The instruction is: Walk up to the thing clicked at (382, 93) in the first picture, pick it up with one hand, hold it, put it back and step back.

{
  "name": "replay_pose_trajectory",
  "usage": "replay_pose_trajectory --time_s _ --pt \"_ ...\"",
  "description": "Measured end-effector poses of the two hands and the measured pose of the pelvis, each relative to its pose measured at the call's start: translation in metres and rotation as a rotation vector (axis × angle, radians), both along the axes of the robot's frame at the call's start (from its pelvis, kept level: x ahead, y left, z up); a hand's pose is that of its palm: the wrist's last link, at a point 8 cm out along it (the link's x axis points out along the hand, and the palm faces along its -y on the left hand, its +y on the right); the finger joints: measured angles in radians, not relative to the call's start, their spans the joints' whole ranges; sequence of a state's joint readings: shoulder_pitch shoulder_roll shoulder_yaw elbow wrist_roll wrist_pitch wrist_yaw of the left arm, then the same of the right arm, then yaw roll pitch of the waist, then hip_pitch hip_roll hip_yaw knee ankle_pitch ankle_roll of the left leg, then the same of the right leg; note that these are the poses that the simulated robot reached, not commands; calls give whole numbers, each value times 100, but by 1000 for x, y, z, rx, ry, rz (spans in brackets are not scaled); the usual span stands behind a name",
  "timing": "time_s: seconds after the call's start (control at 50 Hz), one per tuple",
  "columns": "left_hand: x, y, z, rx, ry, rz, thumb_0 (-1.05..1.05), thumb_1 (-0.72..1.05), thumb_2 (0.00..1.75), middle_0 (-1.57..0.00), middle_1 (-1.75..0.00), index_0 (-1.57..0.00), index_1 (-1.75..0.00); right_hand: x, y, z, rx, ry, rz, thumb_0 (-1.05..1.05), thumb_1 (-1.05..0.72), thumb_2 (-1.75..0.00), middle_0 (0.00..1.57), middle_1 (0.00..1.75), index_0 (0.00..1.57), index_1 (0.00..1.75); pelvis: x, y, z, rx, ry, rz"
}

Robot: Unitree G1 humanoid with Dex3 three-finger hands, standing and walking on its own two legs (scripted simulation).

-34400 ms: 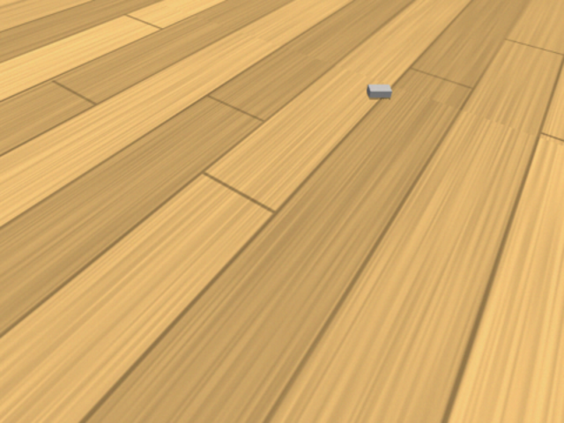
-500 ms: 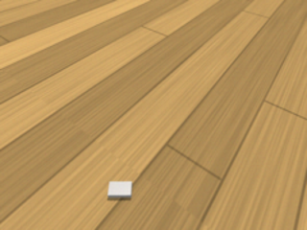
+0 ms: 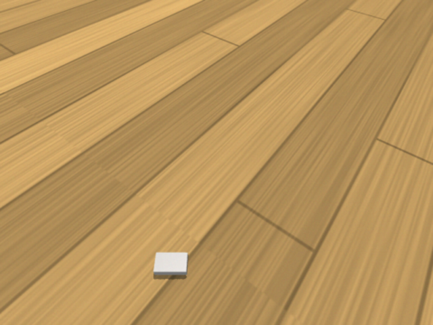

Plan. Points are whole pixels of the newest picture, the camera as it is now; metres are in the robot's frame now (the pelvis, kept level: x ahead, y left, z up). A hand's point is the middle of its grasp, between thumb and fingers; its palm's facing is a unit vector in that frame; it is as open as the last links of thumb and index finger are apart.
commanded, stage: rise first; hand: left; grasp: from above
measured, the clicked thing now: (171, 263) +0.47 +0.20 -0.76
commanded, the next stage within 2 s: none
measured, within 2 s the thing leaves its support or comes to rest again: neither
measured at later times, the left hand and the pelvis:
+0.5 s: hand out of the picture +0.14 +0.26 -0.20, palm faces -0.11 -0.90 -0.41, open 13.6 cm; pelvis +0.00 +0.00 -0.06, yaw +1 degrees
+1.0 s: hand out of the picture +0.12 +0.26 -0.26, palm faces -0.27 -0.81 -0.53, open 14.3 cm; pelvis -0.02 +0.00 -0.13, yaw +1 degrees
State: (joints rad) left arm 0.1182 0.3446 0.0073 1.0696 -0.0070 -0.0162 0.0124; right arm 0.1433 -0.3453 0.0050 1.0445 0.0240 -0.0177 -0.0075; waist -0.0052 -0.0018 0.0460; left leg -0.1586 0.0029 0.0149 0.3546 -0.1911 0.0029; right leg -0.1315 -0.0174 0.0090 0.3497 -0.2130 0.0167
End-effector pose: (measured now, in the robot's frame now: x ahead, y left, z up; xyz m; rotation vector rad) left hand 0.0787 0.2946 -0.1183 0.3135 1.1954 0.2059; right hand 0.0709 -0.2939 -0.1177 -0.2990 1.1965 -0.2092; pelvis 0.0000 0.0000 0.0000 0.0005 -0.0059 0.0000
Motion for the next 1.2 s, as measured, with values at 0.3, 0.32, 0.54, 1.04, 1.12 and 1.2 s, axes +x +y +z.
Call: replay_pose_trajectory --time_s 0.3,0.32,0.54,1.04,1.12,1.2 --pt "64 2 -17 43 -55 -87 1 9 100 -7 -91 -6 -91 17 40 -15 80 -172 3 1 -90 -90 21 30 21 30 -7 0 -26 -11 155 7" --pt "62 2 -19 48 -45 -89 1 2 100 -6 -93 -6 -93 20 41 -16 81 -184 8 1 -89 -90 21 30 21 30 -6 1 -29 -12 163 7" --pt "54 3 -46 79 -55 -142 0 -45 101 -6 -103 -5 -104 64 42 -33 45 -310 70 1 -88 -90 21 30 21 30 -3 4 -63 -25 248 15" --pt "59 6 -115 225 -45 -367 0 -56 98 -8 -103 -7 -104 85 57 -96 56 -420 171 1 -90 -90 21 30 21 30 -24 4 -138 -48 415 19" --pt "83 6 -151 289 -84 -483 0 -58 99 -9 -104 -7 -105 77 48 -133 49 -401 185 1 -91 -90 21 30 21 30 -36 2 -171 -42 470 14" --pt "113 1 -183 362 -152 -596 0 -58 100 -9 -104 -8 -105 65 37 -176 40 -358 174 1 -91 -91 21 30 21 30 -47 1 -206 -40 518 9"
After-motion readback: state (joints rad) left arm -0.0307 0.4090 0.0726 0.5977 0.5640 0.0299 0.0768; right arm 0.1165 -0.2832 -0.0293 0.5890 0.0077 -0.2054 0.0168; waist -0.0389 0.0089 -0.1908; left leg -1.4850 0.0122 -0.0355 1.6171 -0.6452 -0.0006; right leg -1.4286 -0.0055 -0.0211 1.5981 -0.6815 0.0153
